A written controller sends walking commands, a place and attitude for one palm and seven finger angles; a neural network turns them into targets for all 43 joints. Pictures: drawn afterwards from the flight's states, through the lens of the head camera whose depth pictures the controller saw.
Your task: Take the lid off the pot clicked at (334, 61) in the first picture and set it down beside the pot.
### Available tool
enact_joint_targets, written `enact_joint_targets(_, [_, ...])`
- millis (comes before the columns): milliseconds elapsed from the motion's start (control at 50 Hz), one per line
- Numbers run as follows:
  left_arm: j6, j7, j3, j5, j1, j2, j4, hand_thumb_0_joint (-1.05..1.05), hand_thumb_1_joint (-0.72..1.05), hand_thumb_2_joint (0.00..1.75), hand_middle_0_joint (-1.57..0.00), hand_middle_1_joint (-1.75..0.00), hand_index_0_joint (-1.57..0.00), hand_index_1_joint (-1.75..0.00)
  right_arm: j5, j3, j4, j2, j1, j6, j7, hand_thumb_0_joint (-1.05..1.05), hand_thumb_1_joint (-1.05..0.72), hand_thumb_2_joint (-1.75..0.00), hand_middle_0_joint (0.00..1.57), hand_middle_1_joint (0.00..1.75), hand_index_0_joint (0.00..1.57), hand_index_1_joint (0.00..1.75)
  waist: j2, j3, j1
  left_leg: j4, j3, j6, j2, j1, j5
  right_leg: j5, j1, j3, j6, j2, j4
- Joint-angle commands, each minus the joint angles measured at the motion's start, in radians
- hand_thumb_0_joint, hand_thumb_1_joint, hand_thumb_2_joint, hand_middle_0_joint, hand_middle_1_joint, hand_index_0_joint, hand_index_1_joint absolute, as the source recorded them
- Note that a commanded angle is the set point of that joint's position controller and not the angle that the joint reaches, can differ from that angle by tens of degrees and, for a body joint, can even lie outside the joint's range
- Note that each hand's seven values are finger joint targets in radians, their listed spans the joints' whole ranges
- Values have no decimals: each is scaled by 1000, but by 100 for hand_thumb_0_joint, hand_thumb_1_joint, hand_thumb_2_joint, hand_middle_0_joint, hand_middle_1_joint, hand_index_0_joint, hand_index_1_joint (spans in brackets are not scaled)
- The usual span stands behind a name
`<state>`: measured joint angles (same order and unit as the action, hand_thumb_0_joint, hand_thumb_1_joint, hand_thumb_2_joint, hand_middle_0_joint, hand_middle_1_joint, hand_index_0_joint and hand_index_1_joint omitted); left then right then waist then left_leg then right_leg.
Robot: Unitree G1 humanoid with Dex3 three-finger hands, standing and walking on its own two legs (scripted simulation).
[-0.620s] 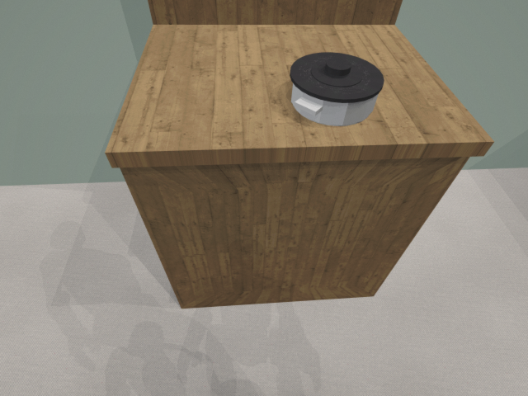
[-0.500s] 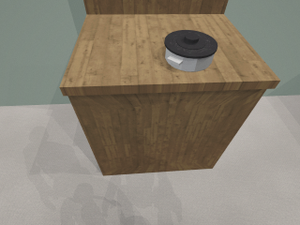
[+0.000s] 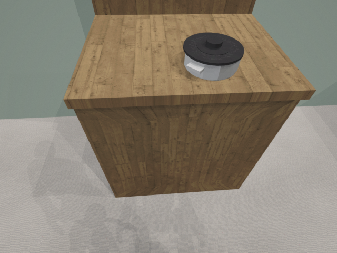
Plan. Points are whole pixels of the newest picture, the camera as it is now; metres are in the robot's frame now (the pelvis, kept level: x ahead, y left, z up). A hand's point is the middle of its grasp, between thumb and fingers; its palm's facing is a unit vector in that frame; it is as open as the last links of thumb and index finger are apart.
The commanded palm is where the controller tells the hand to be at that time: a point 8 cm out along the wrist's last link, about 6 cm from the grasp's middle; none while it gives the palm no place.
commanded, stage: look at it before walking up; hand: left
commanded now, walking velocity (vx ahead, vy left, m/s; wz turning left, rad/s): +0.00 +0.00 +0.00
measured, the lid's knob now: (214, 41) +0.71 -0.11 +0.15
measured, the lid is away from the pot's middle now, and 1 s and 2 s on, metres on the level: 0.00 0.00 0.00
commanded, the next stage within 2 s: walk to a spot facing it in 0.02 s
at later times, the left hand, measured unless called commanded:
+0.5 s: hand out of the picture +0.05 +0.16 -0.17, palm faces -0.09 -0.96 -0.28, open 7.4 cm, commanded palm none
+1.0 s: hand (112, 247) +0.17 +0.17 -0.17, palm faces -0.35 -0.91 -0.24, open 7.4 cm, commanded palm none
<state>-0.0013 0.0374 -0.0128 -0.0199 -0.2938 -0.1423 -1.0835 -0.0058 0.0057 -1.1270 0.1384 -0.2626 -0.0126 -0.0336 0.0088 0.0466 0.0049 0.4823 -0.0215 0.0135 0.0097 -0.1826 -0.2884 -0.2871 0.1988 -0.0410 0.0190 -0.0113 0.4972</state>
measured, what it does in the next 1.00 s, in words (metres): steps on the spot, turning right: left foot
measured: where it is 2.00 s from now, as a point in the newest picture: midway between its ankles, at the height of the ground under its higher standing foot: outside the picture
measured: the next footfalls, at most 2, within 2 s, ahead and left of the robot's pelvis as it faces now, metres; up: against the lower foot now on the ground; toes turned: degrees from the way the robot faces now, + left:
left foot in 1.00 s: +0.12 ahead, +0.08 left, +0.00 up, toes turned -28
right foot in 1.48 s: -0.02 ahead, -0.13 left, +0.00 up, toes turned -49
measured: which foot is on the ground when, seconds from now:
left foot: down 0.00-0.46, up 0.48-0.98, down 1.00-1.00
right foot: down 0.00-1.00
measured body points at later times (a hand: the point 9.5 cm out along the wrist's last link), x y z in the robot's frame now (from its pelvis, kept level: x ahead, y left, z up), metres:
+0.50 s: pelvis +0.00 -0.03 -0.02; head +0.04 -0.07 +0.43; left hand +0.05 +0.21 -0.15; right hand +0.00 -0.27 -0.18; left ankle -0.02 +0.11 -0.72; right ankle -0.01 -0.11 -0.74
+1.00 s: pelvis +0.04 +0.00 +0.00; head +0.09 -0.01 +0.44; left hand +0.18 +0.21 -0.15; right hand +0.08 -0.29 -0.12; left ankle +0.08 +0.10 -0.74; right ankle -0.01 -0.11 -0.74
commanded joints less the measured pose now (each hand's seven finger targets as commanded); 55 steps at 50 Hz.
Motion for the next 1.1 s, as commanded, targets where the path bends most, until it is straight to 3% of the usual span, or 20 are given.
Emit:
enact_joint_targets(0, [-15, 7, -19, 3, -68, -96, 22, 0, 90, 90, -20, -30, -20, -30, -1, 23, 18, 100, -70, -12, -6, 0, -90, -90, 20, 30, 20, 30, -3, -7, 1, -71, 84, 26, -102, 25, 214, 234, 30, -53, -41, -73, -66])
enact_joint_targets(160, [-1, 0, -35, 3, -49, -114, 42, 0, 90, 90, -20, -30, -20, -30, -2, 36, 28, 117, -65, -4, -12, 0, -90, -90, 20, 30, 20, 30, -20, 23, 3, -56, 69, 26, -124, 36, 188, 224, 85, -73, -51, -55, -35])
enact_joint_targets(240, [20, -14, -56, 3, -25, -116, 86, 0, 90, 90, -20, -30, -20, -30, -11, 59, 71, 161, -55, 8, -18, 0, -90, -90, 20, 30, 20, 30, -97, 36, 3, -89, 110, 62, -203, 24, 120, 143, 164, -49, -49, 0, 83])
enact_joint_targets(320, [33, -30, -67, 1, -2, -95, 126, 0, 90, 90, -20, -30, -20, -30, -18, 79, 122, 193, -27, 8, -13, 0, -90, -90, 20, 30, 20, 30, -195, 41, 5, -161, 155, 148, -334, 5, 130, -172, 228, 35, -24, 13, 313])
enact_joint_targets(360, [33, -37, -71, 1, -11, -93, 138, 0, 90, 90, -20, -30, -20, -30, -21, 79, 145, 195, 0, 9, -11, 0, -90, -90, 20, 30, 20, 30, -167, 38, -11, -118, 97, 147, -341, -17, 210, -186, 185, 48, -25, -10, 288])
enact_joint_targets(400, [22, -41, -80, -2, -98, -101, 122, 0, 90, 90, -20, -30, -20, -30, -20, 81, 165, 200, 42, 13, -11, 0, -90, -90, 20, 30, 20, 30, -51, -4, -66, 94, -13, 71, -262, -68, 226, 7, 34, 31, -34, -8, 43])
enact_joint_targets(420, [10, -31, -95, -12, -139, -188, 113, 0, 90, 90, -20, -30, -20, -30, -9, 77, 186, 154, 37, 16, -7, 0, -90, -90, 20, 30, 20, 30, 208, -37, -74, 327, -115, -6, -138, -231, 1, 246, -93, -241, -93, -161, -115])
enact_joint_targets(440, [8, -18, -109, -3, -173, -265, 115, 0, 90, 90, -20, -30, -20, -30, -10, 64, 230, 116, 88, 15, -4, 0, -90, -90, 20, 30, 20, 30, 342, -37, -90, 527, -90, -48, -41, -392, -328, 529, -137, -499, -194, -338, -181])
enact_joint_targets(480, [12, -3, -105, 8, -127, -208, 132, 0, 90, 90, -20, -30, -20, -30, -10, 68, 229, 136, 124, 27, -8, 0, -90, -90, 20, 30, 20, 30, 193, -10, -68, 662, 44, -39, -86, -406, -258, 456, -77, -440, -244, -284, -179])
enact_joint_targets(520, [12, -9, -97, 10, -42, -196, 167, 0, 90, 90, -20, -30, -20, -30, -13, 71, 221, 141, 119, 28, -1, 0, -90, -90, 20, 30, 20, 30, 89, -3, -32, 670, 43, -52, -96, -401, -171, 418, -58, -368, -236, -227, -155])
enact_joint_targets(560, [6, -11, -98, 9, -45, -200, 181, 0, 90, 90, -20, -30, -20, -30, -13, 71, 219, 135, 111, 30, 5, 0, -90, -90, 20, 30, 20, 30, 59, -69, -31, 615, 33, -65, -86, -371, -123, 481, -106, -318, -218, -185, -135])
enact_joint_targets(720, [13, -17, -106, 6, -71, -219, 207, 0, 90, 90, -20, -30, -20, -30, -5, 69, 282, 153, 215, 35, -2, 0, -90, -90, 20, 30, 20, 30, 113, -79, -54, 507, 45, -85, -57, -386, -107, 567, -161, -381, -213, -154, -121])
enact_joint_targets(860, [23, -15, -117, -1, -18, -258, 250, 0, 90, 90, -20, -30, -20, -30, 6, 66, 332, 160, 226, 24, -4, 0, -90, -90, 20, 30, 20, 30, 126, -106, -53, 322, 51, -69, -20, -254, -148, 637, -118, -464, -221, -147, -80])
enact_joint_targets(940, [28, -20, -116, 9, 69, -259, 283, 0, 90, 90, -20, -30, -20, -30, 11, 71, 313, 178, 80, 10, -13, 0, -90, -90, 20, 30, 20, 30, 95, -141, 23, -44, 64, -44, -20, 40, 39, 538, 35, -437, -134, -62, 37])
enact_joint_targets(960, [30, -23, -109, 14, 59, -219, 296, 0, 90, 90, -20, -30, -20, -30, 5, 79, 313, 231, 44, 4, -15, 0, -90, -90, 20, 30, 20, 30, -19, -173, 34, -141, 175, -10, -151, 204, 117, 301, 175, -338, -84, 35, 142])
enact_joint_targets(980, [28, -35, -102, 18, 41, -177, 311, 0, 90, 90, -20, -30, -20, -30, -7, 93, 329, 315, 34, 3, -12, 0, -90, -90, 20, 30, 20, 30, -288, -149, 24, -197, 443, 84, -415, 278, 286, -255, 386, -169, -14, 146, 342])
enact_joint_targets(1000, [27, -35, -107, 2, 47, -205, 303, 0, 90, 90, -20, -30, -20, -30, -11, 82, 342, 309, 36, 13, -9, 0, -90, -90, 20, 30, 20, 30, -238, -88, 19, -179, 469, 164, -489, 162, 386, -315, 392, -89, 13, 79, 526])
enact_joint_targets(1020, [27, -41, -107, -7, 36, -211, 305, 0, 90, 90, -20, -30, -20, -30, -20, 69, 363, 275, 71, 16, -6, 0, -90, -90, 20, 30, 20, 30, -161, -41, -4, -184, 399, 183, -450, 69, 395, -275, 387, -75, 28, 43, 627])
enact_joint_targets(1040, [35, -45, -113, -14, 35, -219, 274, 0, 90, 90, -20, -30, -20, -30, -25, 51, 355, 217, 96, 9, -9, 0, -90, -90, 20, 30, 20, 30, -181, -26, -22, -175, 297, 141, -360, 42, 453, -203, 374, -78, 36, 40, 675])
enact_joint_targets(1080, [45, -57, -103, -7, 32, -206, 264, 0, 90, 90, -20, -30, -20, -30, -21, 37, 365, 208, 97, 6, -9, 0, -90, -90, 20, 30, 20, 30, -148, -43, -31, -154, 160, 112, -298, 32, 523, -132, 362, -49, 40, 21, 749])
